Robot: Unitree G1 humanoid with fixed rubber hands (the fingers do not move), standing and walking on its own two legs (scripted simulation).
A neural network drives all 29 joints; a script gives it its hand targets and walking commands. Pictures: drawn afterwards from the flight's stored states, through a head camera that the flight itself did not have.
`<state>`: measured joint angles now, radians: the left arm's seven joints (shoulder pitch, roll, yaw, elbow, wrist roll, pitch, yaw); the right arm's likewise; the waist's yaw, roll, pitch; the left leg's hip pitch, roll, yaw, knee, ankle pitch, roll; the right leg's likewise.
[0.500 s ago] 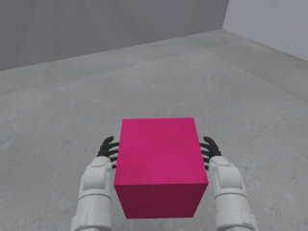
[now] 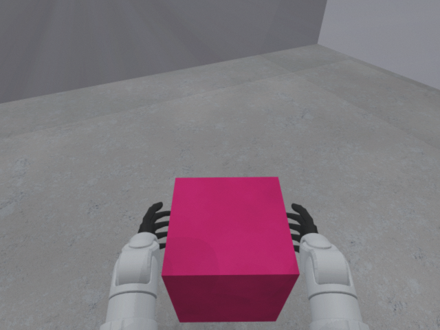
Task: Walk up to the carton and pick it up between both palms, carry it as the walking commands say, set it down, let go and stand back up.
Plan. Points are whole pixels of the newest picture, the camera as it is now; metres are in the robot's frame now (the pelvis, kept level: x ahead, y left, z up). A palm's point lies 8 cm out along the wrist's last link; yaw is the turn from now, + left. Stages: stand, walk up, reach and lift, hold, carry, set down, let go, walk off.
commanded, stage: reach and lift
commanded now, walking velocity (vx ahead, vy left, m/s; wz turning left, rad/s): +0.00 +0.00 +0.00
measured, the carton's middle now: (227, 252) +0.30 +0.00 -0.03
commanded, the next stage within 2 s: hold in 0.10 s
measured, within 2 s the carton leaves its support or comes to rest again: neither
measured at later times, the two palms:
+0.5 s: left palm (146, 244) +0.28 +0.15 +0.05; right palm (308, 244) +0.28 -0.15 +0.05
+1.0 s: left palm (157, 230) +0.29 +0.13 +0.07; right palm (321, 239) +0.28 -0.17 +0.06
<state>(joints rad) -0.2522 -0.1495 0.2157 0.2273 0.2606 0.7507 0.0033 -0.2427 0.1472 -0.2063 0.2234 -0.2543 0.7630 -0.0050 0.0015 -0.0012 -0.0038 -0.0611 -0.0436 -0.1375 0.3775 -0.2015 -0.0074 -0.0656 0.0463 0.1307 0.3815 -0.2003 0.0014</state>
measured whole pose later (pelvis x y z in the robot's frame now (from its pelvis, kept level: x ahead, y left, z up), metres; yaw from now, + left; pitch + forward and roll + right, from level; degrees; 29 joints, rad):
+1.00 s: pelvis -0.02 -0.01 -0.02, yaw -4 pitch +3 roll +1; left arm -0.31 -0.12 0.19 -0.03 0.13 0.90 0.06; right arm -0.29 0.14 -0.17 -0.04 -0.16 0.91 -0.07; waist 0.02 -0.01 -0.09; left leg -0.42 -0.01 -0.05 0.66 -0.30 -0.02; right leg -0.45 0.08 0.14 0.68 -0.28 0.00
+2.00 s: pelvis -0.08 +0.00 -0.01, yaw -39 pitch +5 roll -3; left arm -0.45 -0.08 0.21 -0.08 0.00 1.03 0.15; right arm -0.38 0.15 -0.24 -0.13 -0.06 1.01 -0.15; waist 0.05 0.02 -0.06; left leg -0.37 0.18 0.22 0.61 -0.32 -0.01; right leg -0.49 -0.01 -0.13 0.80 -0.46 0.03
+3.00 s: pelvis -0.18 +0.05 -0.02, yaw -75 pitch +5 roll +0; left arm -0.41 -0.17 0.25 -0.08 0.06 1.01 0.16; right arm -0.42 0.09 -0.25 -0.07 0.01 1.03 -0.15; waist -0.04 0.00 -0.04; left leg -0.54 0.10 0.10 0.97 -0.52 -0.11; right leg -0.47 0.02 -0.02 0.63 -0.24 -0.04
